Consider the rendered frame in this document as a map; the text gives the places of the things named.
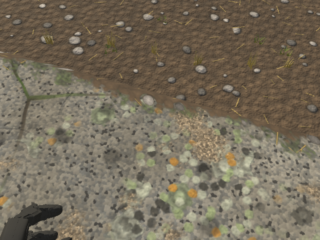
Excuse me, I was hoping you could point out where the left robot hand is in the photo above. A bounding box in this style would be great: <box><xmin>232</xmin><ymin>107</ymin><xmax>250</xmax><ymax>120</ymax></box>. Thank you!
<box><xmin>0</xmin><ymin>203</ymin><xmax>72</xmax><ymax>240</ymax></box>

